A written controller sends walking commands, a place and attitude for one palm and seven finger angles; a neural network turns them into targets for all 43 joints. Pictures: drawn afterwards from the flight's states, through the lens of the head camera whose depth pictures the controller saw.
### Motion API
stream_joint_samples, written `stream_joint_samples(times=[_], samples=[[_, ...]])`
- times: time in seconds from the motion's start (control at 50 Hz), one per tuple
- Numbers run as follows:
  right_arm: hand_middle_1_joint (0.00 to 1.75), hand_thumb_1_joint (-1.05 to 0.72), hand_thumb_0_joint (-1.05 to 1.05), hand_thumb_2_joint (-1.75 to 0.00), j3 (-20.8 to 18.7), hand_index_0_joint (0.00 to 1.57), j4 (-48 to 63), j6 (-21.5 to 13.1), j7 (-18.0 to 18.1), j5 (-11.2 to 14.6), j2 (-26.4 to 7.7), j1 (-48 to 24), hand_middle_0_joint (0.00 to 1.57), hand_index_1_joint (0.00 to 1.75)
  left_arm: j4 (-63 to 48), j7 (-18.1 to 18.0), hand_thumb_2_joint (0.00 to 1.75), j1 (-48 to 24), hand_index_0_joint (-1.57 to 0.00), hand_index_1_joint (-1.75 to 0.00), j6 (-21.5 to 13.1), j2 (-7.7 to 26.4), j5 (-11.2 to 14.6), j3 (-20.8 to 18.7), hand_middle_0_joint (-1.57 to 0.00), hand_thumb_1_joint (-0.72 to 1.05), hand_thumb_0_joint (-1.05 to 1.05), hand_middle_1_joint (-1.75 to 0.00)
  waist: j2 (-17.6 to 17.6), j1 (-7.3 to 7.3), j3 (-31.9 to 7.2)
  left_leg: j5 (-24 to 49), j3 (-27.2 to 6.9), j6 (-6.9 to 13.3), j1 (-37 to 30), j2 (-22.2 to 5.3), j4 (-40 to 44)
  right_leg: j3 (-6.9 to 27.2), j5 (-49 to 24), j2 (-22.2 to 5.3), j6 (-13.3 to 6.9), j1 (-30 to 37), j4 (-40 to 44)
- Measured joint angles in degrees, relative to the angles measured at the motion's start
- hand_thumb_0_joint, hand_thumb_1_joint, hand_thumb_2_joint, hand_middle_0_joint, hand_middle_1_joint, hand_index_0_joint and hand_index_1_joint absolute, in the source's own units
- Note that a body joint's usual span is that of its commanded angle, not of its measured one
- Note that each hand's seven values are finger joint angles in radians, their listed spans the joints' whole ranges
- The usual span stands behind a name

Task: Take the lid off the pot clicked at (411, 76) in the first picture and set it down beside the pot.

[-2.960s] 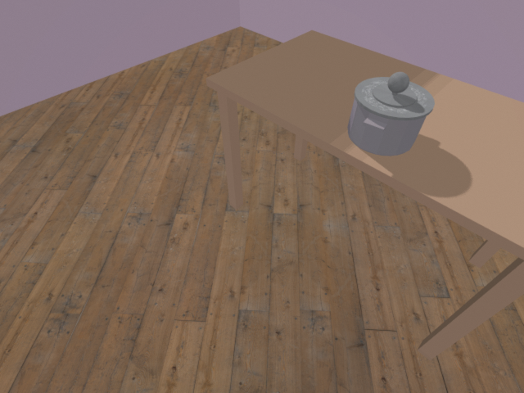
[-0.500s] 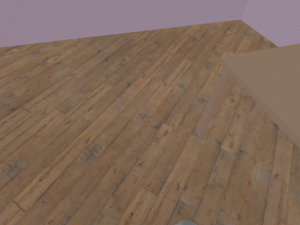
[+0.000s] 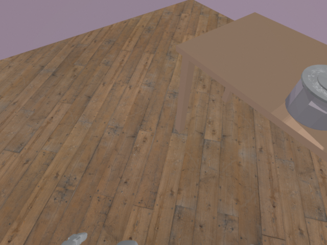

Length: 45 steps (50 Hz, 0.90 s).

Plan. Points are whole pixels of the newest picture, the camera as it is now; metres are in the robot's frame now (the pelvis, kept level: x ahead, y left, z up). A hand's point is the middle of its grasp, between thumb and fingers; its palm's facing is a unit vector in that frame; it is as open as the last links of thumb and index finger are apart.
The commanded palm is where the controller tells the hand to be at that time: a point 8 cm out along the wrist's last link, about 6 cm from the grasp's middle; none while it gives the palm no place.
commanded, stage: turn to face it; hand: left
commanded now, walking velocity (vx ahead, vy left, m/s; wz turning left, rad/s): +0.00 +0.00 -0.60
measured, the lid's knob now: out of the picture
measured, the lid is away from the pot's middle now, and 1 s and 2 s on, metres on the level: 0.00 0.00 0.00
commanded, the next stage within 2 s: take the last steps up to it in 1.32 s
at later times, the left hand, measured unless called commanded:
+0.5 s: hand (108, 241) +0.15 +0.16 -0.16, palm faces -0.28 -0.92 -0.27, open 7.4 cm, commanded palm none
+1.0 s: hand (115, 219) +0.20 +0.16 -0.16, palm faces -0.52 -0.83 -0.22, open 7.4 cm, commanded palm none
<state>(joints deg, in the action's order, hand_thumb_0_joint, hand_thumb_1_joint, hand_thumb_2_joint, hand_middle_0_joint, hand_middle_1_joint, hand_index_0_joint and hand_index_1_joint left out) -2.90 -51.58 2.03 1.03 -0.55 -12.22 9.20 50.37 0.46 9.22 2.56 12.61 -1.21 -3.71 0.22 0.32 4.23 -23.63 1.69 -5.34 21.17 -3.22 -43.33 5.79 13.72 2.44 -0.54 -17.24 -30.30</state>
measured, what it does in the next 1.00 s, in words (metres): steps on the spot, turning right: left foot, then right foot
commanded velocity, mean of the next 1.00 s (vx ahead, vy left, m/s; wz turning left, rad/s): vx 0.00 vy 0.00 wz -0.58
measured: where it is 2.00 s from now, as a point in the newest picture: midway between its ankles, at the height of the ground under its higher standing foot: outside the picture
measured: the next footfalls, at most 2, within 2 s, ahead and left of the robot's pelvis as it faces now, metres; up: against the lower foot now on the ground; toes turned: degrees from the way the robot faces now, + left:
left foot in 0.04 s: +0.05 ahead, +0.14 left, +0.00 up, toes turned +1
right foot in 0.44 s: +0.00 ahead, -0.12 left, +0.00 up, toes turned -22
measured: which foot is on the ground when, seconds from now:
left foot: up 0.00-0.02, down 0.04-0.44, up 0.46-0.80, down 0.82-1.00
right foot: down 0.00-0.06, up 0.08-0.42, down 0.44-0.84, up 0.86-1.00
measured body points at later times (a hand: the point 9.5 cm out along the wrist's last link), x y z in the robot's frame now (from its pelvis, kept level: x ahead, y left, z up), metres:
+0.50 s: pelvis -0.01 -0.01 -0.01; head +0.03 -0.04 +0.43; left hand +0.16 +0.21 -0.14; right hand -0.05 -0.27 -0.17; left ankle +0.00 +0.14 -0.70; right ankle -0.03 -0.11 -0.74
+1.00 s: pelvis +0.01 +0.02 +0.00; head +0.05 +0.02 +0.45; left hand +0.23 +0.20 -0.14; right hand -0.06 -0.22 -0.13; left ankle +0.06 +0.12 -0.73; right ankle -0.08 -0.07 -0.66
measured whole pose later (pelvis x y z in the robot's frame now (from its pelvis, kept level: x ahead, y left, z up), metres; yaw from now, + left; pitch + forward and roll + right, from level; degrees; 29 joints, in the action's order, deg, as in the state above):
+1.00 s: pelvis +0.01 +0.02 +0.00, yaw -36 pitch +0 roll -1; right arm -0.9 -50.4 0.8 1.4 -1.3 -10.7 11.8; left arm 51.8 1.9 9.9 4.3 15.7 -1.0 -5.5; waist 2.2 0.7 4.2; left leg -15.8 9.0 0.8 12.3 -3.8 -28.1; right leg 1.4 23.3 0.2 3.6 -28.6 -63.5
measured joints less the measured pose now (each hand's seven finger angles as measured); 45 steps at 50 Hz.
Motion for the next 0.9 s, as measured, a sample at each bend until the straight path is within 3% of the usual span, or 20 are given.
stream_joint_samples(times=[0.04, 0.06, 0.1, 0.16, 0.2, 0.26, 0.34, 0.38, 0.42, 0.44, 0.5, 0.56, 0.7, 0.8, 0.82, 0.84, 0.9], samples=[[0.3, -0.91, 0.01, -0.9, 0.4, 0.2, 1.1, -0.8, 0.1, 0.2, 0.2, -0.3, 0.2, 0.3, -0.1, 0.0, 0.9, 0.5, -0.21, -0.3, 0.5, 0.3, 0.2, -0.3, -0.21, 0.9, 0.01, -0.3, 0.4, 0.29, -0.4, 4.3, 0.6, 0.7, -3.9, 0.7, 9.1, 1.4, 0.8, 0.6, 1.0, -1.4, -2.1], [0.3, -0.91, 0.01, -0.9, 0.5, 0.2, 1.5, -1.3, 0.2, 0.1, 0.4, -0.3, 0.2, 0.3, -0.2, 0.1, 0.9, 0.6, -0.21, -0.3, 0.9, 0.7, 0.5, -0.5, -0.21, 0.9, 0.01, -0.3, 1.0, 0.23, -0.6, 7.9, 1.3, 2.6, -4.5, 0.9, 11.0, 2.0, 1.7, 0.7, 1.1, -2.5, -4.3], [0.3, -0.91, 0.01, -0.9, 1.1, 0.2, 2.2, -1.6, 0.1, -0.3, 1.2, -0.1, 0.2, 0.3, 0.2, 0.3, 0.9, 0.6, -0.21, -0.3, 1.5, 1.5, 0.3, -1.2, -0.21, 0.9, 0.01, -0.3, 2.3, 0.49, -0.3, 7.4, 3.1, 5.1, -4.7, 0.9, 9.8, 0.8, 9.9, 0.5, 2.2, -5.9, -14.5], [0.3, -0.91, 0.01, -0.9, 1.8, 0.2, 2.5, -1.5, 0.2, -0.7, 1.9, 0.9, 0.2, 0.3, 0.8, 1.0, 0.9, 0.9, -0.2, -0.3, 1.9, 2.5, 0.0, -1.9, -0.2, 0.9, 0.01, -0.3, 2.8, 0.56, -0.1, 6.8, 5.1, 5.8, -6.7, 0.1, 11.9, -2.4, 11.0, -0.5, 3.5, -10.4, -30.2], [0.3, -0.91, 0.01, -0.9, 1.9, 0.2, 2.3, -1.4, 0.3, -0.8, 2.1, 1.5, 0.2, 0.3, 0.9, 1.4, 0.9, 1.2, -0.2, -0.3, 2.1, 2.7, 0.0, -2.1, -0.2, 0.9, 0.01, -0.3, 2.6, 0.7, 0.1, 7.6, 6.3, 5.7, -8.0, -0.5, 13.8, -4.1, 9.9, -1.7, 4.3, -11.5, -34.7], [0.3, -0.9, 0.01, -0.9, 1.6, 0.2, 1.6, -1.3, 0.2, -0.7, 1.9, 2.3, 0.2, 0.3, 1.0, 1.6, 0.9, 1.6, -0.2, -0.3, 2.4, 2.4, 0.2, -2.0, -0.2, 0.9, 0.01, -0.3, 1.5, 0.68, 0.6, 8.1, 8.2, 5.6, -9.2, -1.8, 15.3, -6.3, 10.3, -3.5, 5.0, -10.4, -32.4], [0.3, -0.9, 0.01, -0.9, 0.8, 0.2, 0.5, -1.3, -0.2, -0.8, 1.0, 3.0, 0.2, 0.3, 1.3, 1.8, 0.9, 1.4, -0.2, -0.3, 2.6, 1.6, 0.2, -1.5, -0.2, 0.9, 0.01, -0.3, -0.1, 0.12, 1.4, 7.4, 10.9, 4.8, -9.7, -3.8, 14.6, -8.8, 11.3, -5.1, 4.7, -6.6, -21.6], [0.3, -0.9, 0.01, -0.9, 0.3, 0.2, 0.0, -1.1, -0.4, -0.9, 0.2, 3.3, 0.2, 0.3, 1.2, 1.9, 0.9, 1.0, -0.2, -0.3, 2.2, 1.1, 0.3, -1.1, -0.2, 0.9, 0.01, -0.3, -1.0, -0.37, 1.9, 6.3, 12.2, 4.1, -9.3, -5.0, 12.8, -9.7, 10.9, -5.1, 3.9, -4.0, -15.5], [0.3, -0.9, 0.01, -0.9, -0.2, 0.2, -0.4, -0.9, -0.6, -0.8, -0.7, 4.1, 0.2, 0.3, 0.9, 2.0, 0.9, 0.7, -0.2, -0.3, 1.4, 0.8, 0.2, -0.6, -0.2, 0.9, 0.01, -0.3, -1.8, -0.65, 2.0, 4.4, 13.2, 3.1, -8.2, -6.4, 9.2, -10.7, 5.8, -4.7, 2.9, -0.4, -7.0], [0.3, -0.9, 0.01, -0.9, -0.4, 0.2, -0.5, -0.6, -0.8, -0.6, -1.2, 4.7, 0.2, 0.3, 0.6, 1.9, 0.9, 0.7, -0.2, -0.3, 0.6, 0.9, 0.1, -0.4, -0.2, 0.9, 0.01, -0.3, -1.9, -0.74, 1.7, 3.1, 13.3, 2.6, -6.5, -7.1, 5.7, -10.5, 3.4, -4.5, 1.2, 0.8, -3.8], [0.3, -0.91, 0.01, -0.9, -1.1, 0.2, -1.8, 1.4, -0.2, -0.3, -3.1, 4.0, 0.2, 0.3, 0.4, 0.7, 0.9, -0.2, -0.2, -0.3, -0.8, -0.4, 0.4, 0.1, -0.2, 0.9, 0.01, -0.3, -3.9, -1.04, 2.3, -5.8, 5.4, 1.4, 0.8, -5.7, -10.7, -10.0, 4.6, -2.9, -1.3, -0.5, -6.0], [0.3, -0.91, 0.01, -0.9, -1.4, 0.2, -2.4, 2.0, 0.1, -0.4, -3.7, 3.0, 0.2, 0.3, 0.3, 0.1, 0.9, 0.1, -0.2, -0.3, -0.6, -1.0, 0.4, 0.2, -0.2, 0.9, 0.01, -0.3, -3.7, -0.93, 2.1, -3.0, 2.1, 0.6, 5.3, -3.9, -18.2, -8.2, 3.0, -2.3, -1.4, 0.2, -3.2], [0.3, -0.91, 0.01, -0.9, -0.8, 0.2, -0.7, 1.1, -0.2, -0.4, -2.7, 0.8, 0.2, 0.3, 0.8, 0.3, 0.9, 0.8, -0.21, -0.3, -0.2, -0.4, 0.1, 0.3, -0.21, 0.9, 0.01, -0.3, -1.8, -0.34, 0.7, 0.2, 0.7, -0.1, 4.4, -1.4, -9.3, -3.3, -0.1, -0.9, -1.2, 0.5, 0.9], [0.3, -0.91, 0.01, -0.9, 0.0, 0.2, 0.8, 0.0, 0.0, 0.1, -1.3, -0.2, 0.2, 0.3, 0.8, 0.2, 0.9, 0.9, -0.21, -0.3, 0.5, 0.7, 0.2, -0.2, -0.21, 0.9, 0.01, -0.3, -0.3, 0.43, -0.2, 1.9, 1.0, 0.7, -1.5, 1.0, 4.1, 0.2, -0.1, 0.4, 0.1, -0.9, -0.5], [0.3, -0.91, 0.01, -0.9, 0.2, 0.2, 1.3, -0.5, 0.1, 0.1, -1.2, 0.0, 0.2, 0.3, 0.7, 0.2, 0.9, 1.0, -0.21, -0.3, 0.7, 1.0, 0.3, -0.4, -0.21, 0.9, 0.01, -0.3, -0.1, 0.43, -0.5, 4.0, 1.2, 1.1, -3.6, 1.1, 8.8, 0.7, 0.3, 0.8, 0.5, -1.6, -1.6], [0.3, -0.91, 0.01, -0.9, 0.4, 0.2, 1.5, -1.0, 0.2, 0.0, -0.8, 0.2, 0.2, 0.3, 0.6, 0.2, 0.9, 0.9, -0.21, -0.3, 1.0, 1.5, 0.6, -0.6, -0.21, 0.9, 0.01, -0.3, 0.5, 0.3, -0.7, 7.2, 1.8, 3.2, -4.2, 1.3, 10.8, 1.3, 1.1, 1.0, 0.7, -2.7, -3.5], [0.3, -0.91, 0.01, -0.9, 1.4, 0.2, 2.1, -1.2, 0.1, -0.5, 0.4, 1.0, 0.2, 0.3, 0.8, 0.6, 0.9, 0.6, -0.2, -0.3, 1.6, 2.6, 0.2, -1.4, -0.2, 0.9, 0.01, -0.3, 2.0, 0.42, -0.5, 6.6, 4.2, 6.2, -5.0, 0.9, 10.4, -0.5, 10.8, 0.6, 2.1, -7.8, -18.9]])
